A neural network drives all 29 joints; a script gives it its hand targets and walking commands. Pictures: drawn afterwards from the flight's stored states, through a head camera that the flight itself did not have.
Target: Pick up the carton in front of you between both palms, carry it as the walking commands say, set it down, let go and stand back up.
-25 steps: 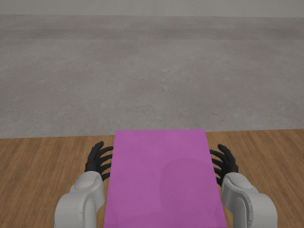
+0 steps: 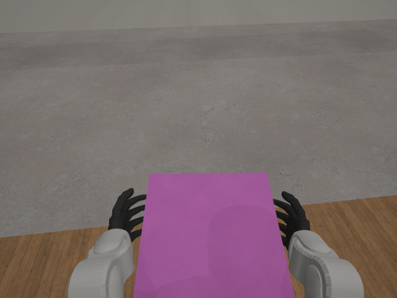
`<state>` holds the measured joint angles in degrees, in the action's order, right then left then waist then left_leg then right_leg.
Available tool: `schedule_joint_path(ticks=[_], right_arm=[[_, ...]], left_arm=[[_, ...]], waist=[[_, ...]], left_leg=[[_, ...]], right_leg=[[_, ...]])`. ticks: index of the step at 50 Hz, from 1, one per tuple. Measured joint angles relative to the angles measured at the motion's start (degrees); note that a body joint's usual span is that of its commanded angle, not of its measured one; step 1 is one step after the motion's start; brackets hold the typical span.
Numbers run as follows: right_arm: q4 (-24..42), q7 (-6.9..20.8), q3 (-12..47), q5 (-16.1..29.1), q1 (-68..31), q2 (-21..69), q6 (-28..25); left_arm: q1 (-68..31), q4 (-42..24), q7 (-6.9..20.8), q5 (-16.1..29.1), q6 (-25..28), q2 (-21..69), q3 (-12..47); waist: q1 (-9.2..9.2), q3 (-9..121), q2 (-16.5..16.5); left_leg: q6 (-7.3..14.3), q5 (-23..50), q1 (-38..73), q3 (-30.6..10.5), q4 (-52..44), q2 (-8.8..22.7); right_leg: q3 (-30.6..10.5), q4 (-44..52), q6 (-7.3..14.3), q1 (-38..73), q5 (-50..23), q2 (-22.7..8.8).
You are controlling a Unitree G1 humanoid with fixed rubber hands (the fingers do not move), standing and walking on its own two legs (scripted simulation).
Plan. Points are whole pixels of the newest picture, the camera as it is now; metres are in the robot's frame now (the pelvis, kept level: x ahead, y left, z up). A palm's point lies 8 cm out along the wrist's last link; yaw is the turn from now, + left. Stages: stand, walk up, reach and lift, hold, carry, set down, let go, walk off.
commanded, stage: carry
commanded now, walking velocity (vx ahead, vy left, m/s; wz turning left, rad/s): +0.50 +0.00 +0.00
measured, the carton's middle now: (208, 251) +0.23 +0.00 +0.02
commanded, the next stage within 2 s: none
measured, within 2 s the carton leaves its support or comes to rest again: neither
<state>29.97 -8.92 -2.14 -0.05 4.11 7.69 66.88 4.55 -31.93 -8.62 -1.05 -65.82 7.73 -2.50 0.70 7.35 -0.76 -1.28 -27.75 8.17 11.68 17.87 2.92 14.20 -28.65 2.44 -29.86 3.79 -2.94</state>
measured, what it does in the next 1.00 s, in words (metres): walks ahead: left foot, then right foot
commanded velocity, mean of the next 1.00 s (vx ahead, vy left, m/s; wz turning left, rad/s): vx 0.50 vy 0.00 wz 0.00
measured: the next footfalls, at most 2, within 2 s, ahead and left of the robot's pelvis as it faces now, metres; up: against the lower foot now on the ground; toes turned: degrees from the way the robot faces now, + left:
left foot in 0.52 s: +0.53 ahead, +0.11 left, +0.00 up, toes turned +9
right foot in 1.00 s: +0.81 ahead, -0.04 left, -0.01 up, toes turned -1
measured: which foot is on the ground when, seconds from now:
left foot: down 0.00-0.04, up 0.06-0.50, down 0.52-1.00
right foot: down 0.00-0.54, up 0.56-0.98, down 1.00-1.00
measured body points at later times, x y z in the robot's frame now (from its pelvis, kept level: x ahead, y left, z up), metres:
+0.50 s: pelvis +0.34 +0.02 +0.00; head +0.32 +0.03 +0.45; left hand +0.61 +0.18 +0.09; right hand +0.62 -0.13 +0.09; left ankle +0.49 +0.11 -0.71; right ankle +0.15 -0.09 -0.72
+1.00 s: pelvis +0.66 +0.04 +0.00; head +0.70 +0.04 +0.45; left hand +1.02 +0.21 +0.10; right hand +1.02 -0.11 +0.10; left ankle +0.50 +0.10 -0.71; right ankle +0.77 -0.04 -0.72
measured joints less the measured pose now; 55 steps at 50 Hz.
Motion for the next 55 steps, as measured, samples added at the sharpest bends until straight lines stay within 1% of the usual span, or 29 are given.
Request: schedule_joint_path(ticks=[1,2,3,4,5,6,7,8,10,16,20,24,25,26,27,28,30,31,33,36,40,42,46,48,50,51,52,54,55], right_arm=[[-0.21,0.01,-0.39,-0.16,0.08,-0.04,0.03],[-0.97,0.04,-0.9,-0.27,-0.08,-0.08,0.04],[-1.72,0.03,-1.23,-0.46,-0.19,-0.09,-0.05],[-2.35,0.03,-1.4,-0.67,-0.34,-0.09,-0.14],[-2.72,0.05,-1.37,-0.87,-0.39,-0.08,-0.26],[-2.94,0.11,-1.16,-1.08,-0.26,-0.07,-0.53],[-3.14,0.22,-0.85,-1.32,0.0,-0.03,-0.95],[-3.27,0.47,-0.45,-1.57,0.34,0.03,-1.45],[-3.48,0.9,0.26,-2.11,0.93,0.08,-2.6],[-3.62,1.3,0.5,-2.85,0.78,0.05,-4.51],[-4.22,0.38,-0.68,-2.58,-1.57,-0.2,-4.5],[-8.62,-1.78,-3.25,-1.98,-8.08,-0.46,-4.57],[-10.4,-2.27,-4.15,-1.83,-10.6,-0.4,-4.84],[-12.79,-2.71,-5.15,-1.75,-13.5,-0.07,-5.47],[-15.53,-3.11,-6.08,-1.83,-16.51,0.36,-6.36],[-17.94,-3.42,-6.85,-1.79,-19.33,0.57,-6.94],[-20.98,-3.57,-8.12,-1.29,-23.53,0.76,-7.52],[-21.88,-3.43,-8.82,-0.95,-24.97,0.84,-7.78],[-23.25,-3.12,-10.52,-0.77,-27.25,0.97,-8.63],[-25.26,-2.39,-12.87,-0.98,-30.41,0.68,-10.47],[-27.38,-1.86,-13.83,-1.42,-33.08,0.58,-12.39],[-27.76,-1.73,-13.92,-1.83,-33.49,0.89,-12.76],[-26.59,-1.54,-13.51,-2.5,-32.81,1.8,-12.58],[-25.51,-1.61,-13.05,-2.96,-31.86,2.13,-11.99],[-24.68,-1.7,-12.74,-3.43,-30.59,1.88,-11.27],[-24.64,-1.73,-12.65,-3.28,-30.1,1.02,-10.99],[-24.68,-1.76,-12.82,-3.13,-29.61,0.33,-10.65],[-24.1,-1.75,-13.55,-2.64,-27.78,-0.22,-10.57],[-23.83,-1.72,-14.08,-2.38,-27.04,-0.18,-10.63]], left_arm=[[-0.2,1.07,0.01,0.06,0.31,0.0,0.28],[-0.67,2.61,0.0,-0.02,0.69,-0.04,0.5],[-1.31,4.07,0.01,0.02,0.89,-0.12,0.5],[-1.65,5.14,0.04,0.09,1.17,-0.16,0.44],[-1.64,5.69,0.09,0.16,1.49,-0.14,0.32],[-1.27,5.87,0.35,0.22,1.92,-0.08,0.2],[-0.65,5.85,0.55,0.1,2.44,0.01,0.11],[0.01,5.64,0.75,-0.08,2.92,0.08,0.04],[0.93,5.18,1.1,-0.44,3.74,0.17,-0.07],[0.51,5.54,1.62,-0.91,5.43,0.08,0.05],[-2.6,7.09,1.23,-0.63,5.4,-0.29,-0.08],[-8.89,10.92,-1.03,-0.18,4.98,-0.5,-1.94],[-10.95,12.03,-1.7,-0.18,5.03,-0.39,-2.95],[-13.25,13.38,-2.34,-0.26,5.27,-0.61,-4.1],[-15.88,15.44,-2.91,-0.45,5.76,-1.31,-5.23],[-18.51,17.74,-3.41,-0.63,6.33,-2.06,-6.27],[-23.45,21.83,-4.03,-0.72,7.28,-2.77,-8.64],[-25.66,23.6,-4.16,-0.88,7.77,-2.5,-10.04],[-29.53,26.48,-4.11,-1.52,8.81,-1.48,-12.52],[-33.59,29.16,-3.68,-2.66,10.51,-0.52,-14.23],[-35.61,30.63,-3.32,-3.68,12.4,-0.6,-15.14],[-35.52,30.62,-3.11,-3.61,12.72,-0.74,-15.39],[-34.08,28.9,-2.62,-2.71,12.3,-0.97,-15.31],[-32.91,28.01,-2.44,-2.37,11.89,-0.9,-15.03],[-31.88,27.92,-2.15,-2.08,11.52,-0.38,-14.57],[-31.26,28.29,-1.94,-1.99,11.79,0.4,-14.29],[-31.05,28.65,-1.72,-2.08,11.64,0.95,-13.8],[-31.01,29.22,-1.38,-1.78,10.92,1.87,-13.1],[-30.56,29.07,-1.2,-1.42,10.66,2.32,-12.8]], waist=[[-0.55,-0.3,-1.24],[-1.02,-0.75,-2.44],[-1.67,-1.27,-2.32],[-2.15,-1.88,-1.78],[-2.34,-2.56,-1.17],[-2.47,-3.11,-0.64],[-2.54,-3.48,-0.26],[-2.59,-3.67,0.08],[-2.72,-3.64,0.69],[-2.1,-1.88,1.34],[-2.46,-1.34,1.17],[-2.96,-1.57,1.5],[-2.68,-1.9,1.71],[-1.87,-2.46,2.31],[-0.69,-3.4,3.36],[0.41,-4.5,3.58],[1.73,-6.86,3.15],[2.06,-7.82,2.89],[2.34,-9.25,2.62],[2.26,-10.46,1.88],[1.89,-10.03,1.33],[1.67,-9.22,1.26],[1.43,-7.5,1.62],[0.94,-6.55,1.56],[-0.08,-5.84,0.7],[-1.18,-6.45,-1.97],[-1.98,-7.22,-3.65],[-3.74,-8.22,-2.22],[-4.37,-8.79,-1.14]], left_leg=[[-0.22,-2.69,-0.89,-0.02,5.73,1.65],[0.19,-1.08,-3.93,-0.85,14.79,3.52],[0.59,-0.03,-8.63,-3.18,25.86,3.63],[0.99,0.96,-13.96,-5.67,36.33,2.77],[1.52,1.92,-19.07,-7.35,44.61,1.87],[2.04,3.53,-23.62,-8.15,49.84,1.35],[2.42,5.56,-27.46,-8.42,52.03,1.27],[2.65,7.48,-30.71,-8.4,51.91,1.44],[2.74,10.17,-35.65,-7.86,47.75,2.12],[1.58,18.75,-42.4,-5.4,27.72,3.87],[2.07,22.74,-43.24,-3.55,19.67,3.41],[3.87,23.71,-41.61,-1.76,15.93,1.79],[4.45,22.17,-40.18,-1.12,14.96,1.03],[5.48,21.91,-39.22,-0.78,15.4,0.1],[6.58,20.34,-39.66,-0.27,18.72,-0.64],[7.25,18.15,-39.95,-0.15,21.26,-0.91],[7.48,15.65,-38.85,-0.33,21.84,-1.11],[7.26,15.37,-37.82,-0.41,20.85,-1.24],[7.5,14.93,-35.32,-0.5,17.95,-1.78],[7.63,14.18,-31.4,-0.94,13.94,-2.32],[7.16,11.52,-26.23,-1.66,10.76,-2.84],[6.7,9.65,-23.49,-2.08,9.66,-3.12],[5.55,5.19,-17.78,-2.97,8.18,-4.07],[4.87,1.97,-15.11,-2.98,9.06,-4.28],[4.15,-1.99,-13.65,-2.46,13.91,-3.56],[3.98,-1.23,-13.96,-2.54,18.69,-1.22],[4.01,2.46,-15.79,-3.76,25.77,0.36],[3.58,2.12,-22.84,-7.85,43.85,-1.69],[3.74,1.35,-26.18,-9.25,50.56,-2.93]], right_leg=[[0.68,-0.86,1.81,0.97,-0.32,1.01],[1.4,-3.7,2.95,1.05,1.79,1.48],[1.49,-5.76,3.5,1.18,4.34,1.26],[1.36,-6.13,3.65,1.92,6.19,0.98],[1.24,-5.16,3.01,3.27,6.87,0.69],[1.19,-3.6,2.62,4.89,7.09,0.54],[1.14,-1.63,2.57,6.77,7.19,0.56],[1.04,0.5,2.56,8.7,7.13,0.61],[0.55,4.26,2.14,12.41,7.3,0.65],[-0.52,12.37,0.21,23.22,9.83,0.84],[-1.21,12.67,-1.48,29.01,14.54,1.0],[-2.18,9.61,-3.73,33.68,21.36,0.86],[-2.43,6.58,-4.18,33.99,23.99,0.34],[-2.63,0.95,-4.1,33.11,27.0,-0.87],[-3.69,-7.7,-3.35,30.3,27.13,-2.57],[-6.62,-17.98,-2.65,25.95,26.24,-2.52],[-11.46,-36.38,-1.09,16.0,24.01,-0.38],[-12.53,-42.09,-0.35,11.46,22.56,0.34],[-13.2,-46.46,0.71,3.8,19.17,0.58],[-12.85,-44.43,1.27,-4.44,15.91,0.06],[-12.14,-38.01,1.12,-10.77,12.39,-0.36],[-11.58,-32.27,1.1,-11.77,9.88,-0.39],[-9.46,-14.48,1.21,-8.8,2.62,0.33],[-7.47,-8.59,2.0,-6.15,-0.3,1.43],[-6.06,-3.94,2.85,-2.13,-2.93,3.14],[-4.88,-4.37,3.71,-0.71,-3.26,4.85],[-3.64,-5.31,4.97,0.2,-5.51,5.65],[-4.28,-7.89,7.6,0.88,-8.98,5.06],[-4.74,-8.16,8.37,1.77,-11.93,4.55]])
